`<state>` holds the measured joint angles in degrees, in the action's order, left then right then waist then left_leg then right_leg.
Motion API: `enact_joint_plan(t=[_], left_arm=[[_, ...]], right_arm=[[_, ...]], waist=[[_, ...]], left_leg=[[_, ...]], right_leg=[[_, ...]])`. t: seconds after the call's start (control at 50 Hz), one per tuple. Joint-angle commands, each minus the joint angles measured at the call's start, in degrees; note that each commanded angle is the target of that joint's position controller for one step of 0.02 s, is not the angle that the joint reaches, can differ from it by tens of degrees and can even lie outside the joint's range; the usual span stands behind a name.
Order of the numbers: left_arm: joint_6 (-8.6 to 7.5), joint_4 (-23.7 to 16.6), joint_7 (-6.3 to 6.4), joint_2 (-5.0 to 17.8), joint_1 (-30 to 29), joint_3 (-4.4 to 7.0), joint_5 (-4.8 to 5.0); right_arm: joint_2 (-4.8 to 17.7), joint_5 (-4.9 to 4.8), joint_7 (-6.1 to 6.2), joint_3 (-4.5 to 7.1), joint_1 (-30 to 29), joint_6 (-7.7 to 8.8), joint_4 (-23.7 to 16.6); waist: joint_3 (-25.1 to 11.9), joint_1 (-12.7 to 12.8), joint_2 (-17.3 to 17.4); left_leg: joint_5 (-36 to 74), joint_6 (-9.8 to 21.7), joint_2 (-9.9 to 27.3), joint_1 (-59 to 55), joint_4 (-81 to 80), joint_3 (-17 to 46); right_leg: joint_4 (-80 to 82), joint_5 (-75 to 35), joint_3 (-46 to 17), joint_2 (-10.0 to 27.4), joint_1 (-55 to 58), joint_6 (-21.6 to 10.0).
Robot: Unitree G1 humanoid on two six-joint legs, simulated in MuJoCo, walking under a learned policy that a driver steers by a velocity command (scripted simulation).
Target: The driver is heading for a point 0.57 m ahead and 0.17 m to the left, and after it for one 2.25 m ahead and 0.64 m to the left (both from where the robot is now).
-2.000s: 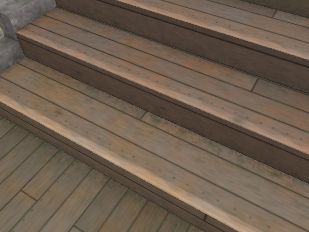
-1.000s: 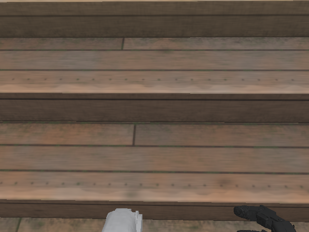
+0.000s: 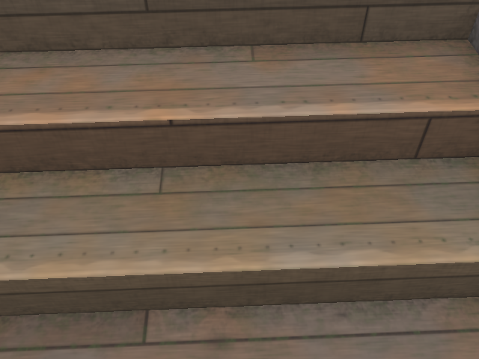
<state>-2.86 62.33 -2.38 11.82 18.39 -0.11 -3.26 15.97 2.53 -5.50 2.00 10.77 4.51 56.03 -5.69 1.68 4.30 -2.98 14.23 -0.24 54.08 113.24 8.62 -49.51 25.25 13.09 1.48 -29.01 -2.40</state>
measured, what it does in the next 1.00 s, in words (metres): climbs, turning left: left foot 0.16 m higher, then right foot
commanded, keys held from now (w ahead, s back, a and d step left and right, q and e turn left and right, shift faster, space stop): w+q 0.14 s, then q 0.86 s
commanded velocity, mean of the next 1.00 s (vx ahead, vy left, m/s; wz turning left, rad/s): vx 0.19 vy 0.00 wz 0.55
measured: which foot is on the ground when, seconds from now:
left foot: up 0.00-0.28, down 0.30-0.92, up 0.94-1.00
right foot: down 0.00-0.32, up 0.34-0.88, down 0.90-1.00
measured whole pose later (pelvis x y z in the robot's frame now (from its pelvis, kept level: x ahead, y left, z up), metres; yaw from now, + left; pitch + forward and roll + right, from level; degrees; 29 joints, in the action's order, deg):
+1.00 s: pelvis +0.37 +0.00 +0.21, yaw +34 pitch +4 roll +1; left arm -5.1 37.2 -0.7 12.2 10.9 2.6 -2.6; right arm 15.8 0.4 -1.4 2.6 9.2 3.7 38.4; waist -3.9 1.6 1.2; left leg -28.8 -3.1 -8.5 32.8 61.6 10.8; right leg -33.0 19.5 1.7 0.4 -17.9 -2.1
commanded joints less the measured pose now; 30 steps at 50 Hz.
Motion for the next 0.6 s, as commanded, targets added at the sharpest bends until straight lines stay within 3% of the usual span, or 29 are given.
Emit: enact_joint_plan(t=[0.02,0.04,0.06,0.08,0.1,0.12,0.16,0.18,0.2,0.22,0.24,0.26,0.28,0.3,0.32,0.34,0.36,0.38,0.4,0.42,0.44,0.46,0.48,0.5,0.52,0.54,0.56,0.58,0.6], left_arm=[[-2.33,-3.0,0.48,-5.9,-8.8,-1.78,-1.43],[-3.05,-3.6,0.89,-5.3,-10.2,-2.17,-2.25],[-3.04,-1.5,1.09,-4.3,-5.1,-2.04,-3.5],[-2.9,0.4,1.2,-4.3,-1.5,-2.3,-4.73],[-2.95,1.7,1.23,-4.2,1.0,-2.62,-5.32],[-3.07,3.5,1.36,-3.4,7.3,-2.83,-5.45],[-2.73,5.9,1.21,-2.4,12.1,-2.83,-6.7],[-2.82,5.9,0.51,-1.9,12.9,-2.92,-6.88],[-3.08,4.8,0.69,-1.1,14.0,-2.63,-6.44],[-3.12,4.6,0.71,-0.9,14.5,-2.7,-6.01],[-2.84,2.1,-0.75,1.5,8.5,-1.83,-2.78],[-4.65,0.1,-0.4,3.5,10.5,-1.48,-0.33],[-5.96,-1.2,0.01,7.5,10.2,-0.56,0.32],[-6.56,-2.2,-0.02,12.6,8.7,1.04,1.01],[-6.83,-3.6,-0.62,14.8,6.5,1.94,0.36],[-7.33,-5.2,-1.37,7.9,13.8,0.96,-3.09],[-5.64,-7.0,-3.03,9.4,6.9,1.62,-2.16],[-3.72,-9.7,-4.19,7.5,0.7,2.93,2.15],[-3.15,-10.1,-3.79,4.9,-2.0,3.3,3.44],[-3.4,-10.6,-2.25,2.3,-0.7,2.94,1.71],[-3.51,-11.0,-1.08,-0.5,-2.2,1.95,0.46],[-3.24,-11.7,0.08,-2.6,-2.6,0.96,-0.16],[-2.94,-12.3,0.54,-2.0,-1.8,0.68,-0.12],[-2.53,-12.2,1.15,-0.7,-1.4,0.89,0.53],[-2.1,-13.3,1.63,2.8,-3.4,1.55,0.55],[-1.97,-14.8,1.73,4.0,-6.1,1.72,0.78],[-1.38,-16.2,1.89,4.5,-9.2,1.81,0.79],[-1.39,-15.8,1.88,5.2,-7.7,2.14,0.19],[-1.75,-16.2,1.94,6.6,-8.7,2.52,-0.03]], right_arm=[[-7.6,-0.8,-1.22,-2.62,0.0,-1.0,-3.8],[-6.4,-0.54,-1.42,-2.45,-1.3,-0.85,-4.3],[-5.9,-1.25,-1.93,-2.84,-3.0,-0.94,-4.6],[-6.1,-1.89,-1.49,-3.42,-6.9,-1.22,-7.3],[-6.0,-1.86,-0.86,-3.84,-9.9,-1.3,-8.5],[-5.6,-1.71,-0.67,-4.22,-12.0,-1.33,-9.4],[-7.0,-2.49,0.44,-5.76,-19.4,-1.26,-13.6],[-4.3,-2.85,1.13,-5.45,-23.5,-1.37,-16.2],[-4.1,-2.71,1.5,-5.31,-26.6,-1.95,-17.4],[-5.5,-2.09,1.2,-5.71,-29.2,-3.13,-19.0],[-7.1,-1.86,-0.14,-6.39,-32.1,-5.29,-19.5],[-8.4,-1.76,-0.93,-5.88,-28.9,-5.5,-19.2],[-7.1,-2.5,-0.74,-5.19,-23.9,-5.38,-17.8],[-4.0,-3.9,0.0,-3.61,-15.2,-4.32,-15.0],[0.2,-3.81,1.69,-1.8,-5.9,-3.3,-12.9],[2.6,-4.36,3.2,-1.44,-0.2,-3.08,-12.6],[5.3,1.32,4.54,-0.04,13.2,-4.63,-10.9],[11.6,2.82,4.21,2.5,18.4,-4.73,-7.9],[12.6,2.11,5.05,3.49,12.8,-3.19,-7.3],[8.4,0.14,5.05,2.47,6.4,-1.63,-6.9],[2.9,-1.14,4.08,0.84,-0.3,-0.48,-6.1],[-1.8,-1.27,3.13,-0.87,-5.0,-0.1,-5.6],[-6.2,-0.89,2.84,-2.29,-8.0,0.05,-5.3],[-7.3,-1.27,3.17,-2.73,-10.9,0.61,-5.8],[-5.6,-0.08,3.26,-2.24,-8.8,1.0,-5.3],[-3.6,1.16,3.42,-1.53,-7.9,1.22,-5.6],[-0.6,0.72,3.49,-0.52,-8.7,1.52,-7.4],[0.0,1.06,3.72,-0.79,-8.5,2.64,-9.5],[1.0,0.76,3.96,-0.52,-6.4,3.23,-10.2]], waist=[[3.5,-6.7,-2.7],[3.6,-7.3,-4.4],[3.2,-5.3,-8.1],[3.7,-5.0,-6.4],[4.3,-4.1,-3.9],[3.4,-1.9,-6.4],[5.2,-0.6,-4.8],[3.2,0.1,-1.9],[2.5,1.3,-5.0],[2.3,1.0,-6.9],[4.6,-1.2,-8.4],[3.1,-2.1,-12.4],[3.5,-4.3,-10.8],[2.6,-8.3,-12.8],[-2.4,-10.6,-15.2],[-19.7,-8.4,-3.2],[-24.8,-14.4,2.6],[-19.1,-14.8,3.4],[-12.6,-12.2,0.2],[-7.4,-7.5,0.3],[-2.5,-3.3,-3.3],[-1.4,0.7,-6.0],[-2.4,2.8,-5.3],[-3.0,4.0,-5.4],[-4.8,3.5,-8.9],[-6.3,3.1,-9.6],[-6.1,3.1,-7.3],[-5.8,3.6,-3.2],[-5.3,2.3,-3.9]], left_leg=[[-4.3,3.4,2.8,9.0,2.2,0.5],[-2.5,3.3,3.1,8.1,1.2,-1.0],[-6.4,3.8,1.9,12.9,13.1,-3.4],[-8.4,4.9,1.9,19.9,13.3,-2.6],[-8.7,5.3,2.8,23.5,8.2,-1.8],[-10.9,5.0,2.5,28.4,11.7,-3.1],[-15.9,5.6,4.0,36.5,6.1,-3.8],[-10.1,4.4,5.9,33.0,-8.6,-5.9],[-7.8,2.5,6.5,28.2,-14.9,-10.0],[-5.7,1.3,6.9,20.9,-20.3,-12.2],[-20.3,-1.5,5.2,6.4,-33.2,-16.0],[-21.1,-5.6,-0.2,-6.2,-30.4,-21.3],[-15.5,-6.8,-1.9,-9.6,-36.8,-19.9],[-11.6,-6.0,-5.9,-15.5,-46.7,-20.6],[0.2,-3.3,-8.6,-28.9,-50.3,-18.3],[16.0,5.9,-0.8,-58.0,-50.5,2.3],[16.4,10.5,6.5,-67.3,-73.7,24.7],[3.8,10.9,13.9,-56.2,-86.7,42.2],[-4.0,7.7,13.0,-43.4,-88.0,38.5],[-13.7,6.3,10.6,-33.6,-87.6,32.4],[-18.8,5.1,7.3,-25.4,-86.1,27.0],[-17.6,4.1,5.0,-20.0,-86.6,21.8],[-13.6,3.5,3.8,-18.7,-90.1,19.4],[-9.7,1.9,2.9,-18.5,-90.3,15.1],[0.1,1.6,2.9,-20.4,-89.4,12.2],[1.6,0.3,3.0,-21.7,-89.9,9.6],[1.0,0.0,2.8,-21.6,-91.2,7.1],[3.5,-1.3,1.7,-18.3,-92.5,5.4],[3.6,-1.5,1.2,-17.4,-93.1,5.5]], right_leg=[[31.4,-16.7,-12.9,13.3,3.1,-9.2],[33.5,-18.0,-9.2,11.6,2.3,-9.0],[34.5,-19.2,-9.1,11.9,6.4,-10.5],[34.4,-17.9,-7.1,11.8,11.4,-9.1],[34.6,-17.8,-5.9,11.7,15.2,-8.4],[34.7,-20.9,-6.7,12.5,21.7,-9.4],[36.9,-23.3,-6.1,14.3,30.5,-8.6],[38.8,-22.4,-4.3,14.0,31.2,-7.4],[40.7,-27.8,-2.2,12.9,29.7,-7.6],[42.8,-33.3,-0.5,13.1,26.7,-7.8],[47.3,-40.0,2.6,13.8,16.6,-8.7],[44.0,-64.3,3.2,15.3,13.9,-11.0],[39.0,-82.7,4.1,16.6,19.7,-9.5],[32.0,-97.2,4.6,17.4,24.3,-7.7],[23.2,-104.6,4.9,16.8,21.2,-4.9],[4.6,-81.5,-0.7,12.4,2.0,0.0],[-10.7,-26.0,-4.8,2.6,-6.8,1.6],[-39.1,-14.1,-19.2,-4.1,-14.0,1.8],[-51.4,-19.3,-26.3,-3.7,-16.7,1.1],[-56.7,-20.9,-27.6,-2.6,-17.2,0.3],[-57.3,-21.9,-26.8,-2.8,-20.1,-1.8],[-54.3,-22.1,-26.3,-2.1,-20.3,-4.1],[-55.0,-19.9,-26.4,-2.0,-20.8,-5.6],[-52.1,-17.4,-26.2,-1.5,-22.6,-5.2],[-48.0,-18.7,-24.1,-1.0,-22.8,-2.8],[-45.6,-17.9,-23.1,0.2,-23.0,-0.3],[-41.3,-13.7,-20.3,0.8,-21.7,1.9],[-43.2,-14.7,-17.8,0.5,-15.7,2.8],[-42.9,-14.8,-16.9,0.1,-14.1,4.4]])
Velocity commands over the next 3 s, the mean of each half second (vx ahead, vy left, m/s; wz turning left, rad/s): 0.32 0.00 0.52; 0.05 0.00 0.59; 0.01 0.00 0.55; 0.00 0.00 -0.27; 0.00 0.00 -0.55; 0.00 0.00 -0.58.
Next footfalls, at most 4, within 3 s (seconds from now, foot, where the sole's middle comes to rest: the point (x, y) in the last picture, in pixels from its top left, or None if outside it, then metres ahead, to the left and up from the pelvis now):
0.30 left None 0.37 0.15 -0.56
0.90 right None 0.44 -0.08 -0.56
1.48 left None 0.30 0.15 -0.56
1.92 right None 0.44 -0.04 -0.56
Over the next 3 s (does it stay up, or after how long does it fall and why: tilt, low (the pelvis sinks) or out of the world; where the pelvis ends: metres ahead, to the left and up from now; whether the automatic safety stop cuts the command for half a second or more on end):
stays up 0.37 0.02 0.21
